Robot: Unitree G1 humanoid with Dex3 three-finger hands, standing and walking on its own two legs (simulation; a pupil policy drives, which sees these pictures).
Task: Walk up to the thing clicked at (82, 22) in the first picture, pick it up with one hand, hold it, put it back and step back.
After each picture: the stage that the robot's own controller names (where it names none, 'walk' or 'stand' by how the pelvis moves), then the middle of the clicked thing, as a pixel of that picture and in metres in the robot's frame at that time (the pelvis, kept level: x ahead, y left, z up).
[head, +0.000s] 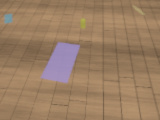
stand; (83, 23) +1.83 +0.01 -0.72
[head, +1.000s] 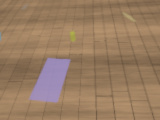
walk; (72, 36) +1.69 +0.25 -0.70
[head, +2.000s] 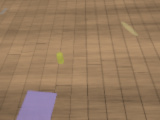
walk; (60, 58) +1.13 +0.32 -0.72
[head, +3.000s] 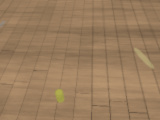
walk; (59, 95) +0.71 +0.25 -0.71
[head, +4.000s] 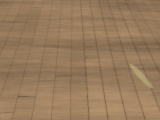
walk; out of the picture +0.42 +0.19 -0.70
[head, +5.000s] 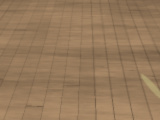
stand; out of the picture +0.36 +0.19 -0.72
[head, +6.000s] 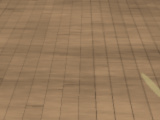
stand; out of the picture +0.35 +0.18 -0.72
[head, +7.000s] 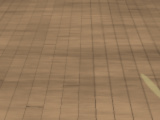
stand; out of the picture +0.36 +0.19 -0.73
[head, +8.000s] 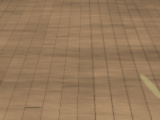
stand; out of the picture +0.35 +0.19 -0.73
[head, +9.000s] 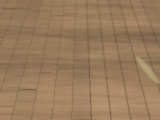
go down; out of the picture +0.37 +0.19 -0.70
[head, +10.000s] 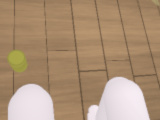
go down; (18, 61) +0.45 +0.22 -0.29
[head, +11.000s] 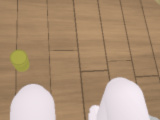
close in; (20, 61) +0.46 +0.21 -0.30
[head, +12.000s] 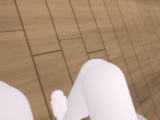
close in; out of the picture +0.44 +0.26 -0.23
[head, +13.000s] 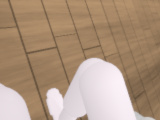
close; out of the picture +0.43 +0.27 -0.23
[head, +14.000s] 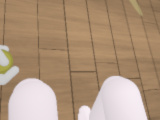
lift; out of the picture +0.37 +0.25 -0.13
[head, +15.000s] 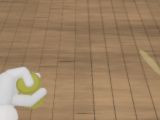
hold; (31, 91) +0.33 +0.18 +0.01
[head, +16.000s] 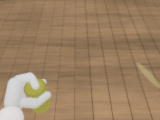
hold; (38, 96) +0.33 +0.16 +0.00
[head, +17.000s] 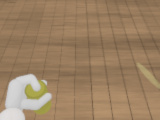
hold; (39, 97) +0.32 +0.16 -0.01
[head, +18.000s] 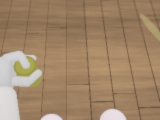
crouch; (29, 72) +0.40 +0.18 -0.07
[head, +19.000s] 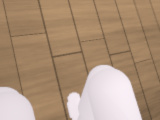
lower; out of the picture +0.47 +0.26 -0.18
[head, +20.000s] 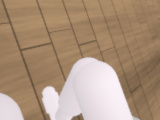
lower; out of the picture +0.45 +0.27 -0.24
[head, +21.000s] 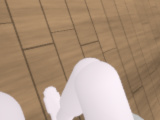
lower; out of the picture +0.45 +0.27 -0.24
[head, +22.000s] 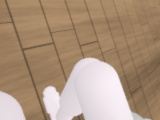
lower; out of the picture +0.45 +0.27 -0.24
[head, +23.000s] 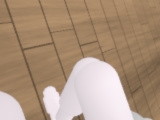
lower; out of the picture +0.45 +0.27 -0.24
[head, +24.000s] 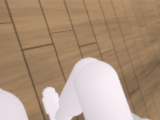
open; out of the picture +0.45 +0.25 -0.24
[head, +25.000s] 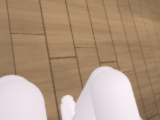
stand; out of the picture +0.46 +0.23 -0.25
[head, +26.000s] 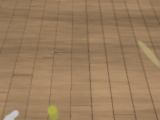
stand; (53, 112) +0.41 +0.16 -0.59
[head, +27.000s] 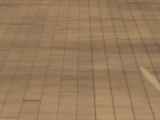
stand; out of the picture +0.39 +0.16 -0.67
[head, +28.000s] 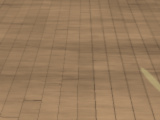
stand; out of the picture +0.39 +0.16 -0.67
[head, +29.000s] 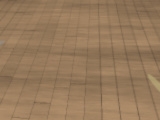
stand; out of the picture +0.41 +0.16 -0.72
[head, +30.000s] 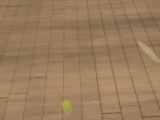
walk; (67, 106) +0.51 +0.14 -0.69
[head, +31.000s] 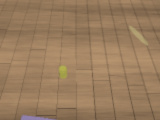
walk; (63, 72) +0.80 +0.15 -0.69
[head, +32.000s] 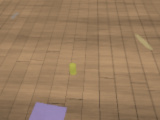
stand; (72, 69) +1.04 +0.16 -0.71
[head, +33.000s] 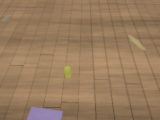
stand; (67, 71) +1.01 +0.17 -0.73
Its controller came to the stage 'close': yes
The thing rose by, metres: 0.72
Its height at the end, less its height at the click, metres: +0.00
